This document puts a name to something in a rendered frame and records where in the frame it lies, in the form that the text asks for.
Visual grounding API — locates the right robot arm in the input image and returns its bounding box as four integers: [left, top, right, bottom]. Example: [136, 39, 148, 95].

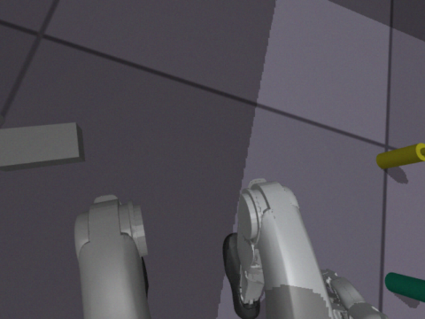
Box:
[347, 302, 389, 319]

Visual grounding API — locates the right robot foot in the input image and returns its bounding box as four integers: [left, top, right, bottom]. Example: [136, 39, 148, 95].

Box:
[222, 233, 260, 319]

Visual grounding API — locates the right robot hand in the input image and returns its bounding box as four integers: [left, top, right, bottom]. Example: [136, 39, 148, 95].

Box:
[320, 268, 367, 319]

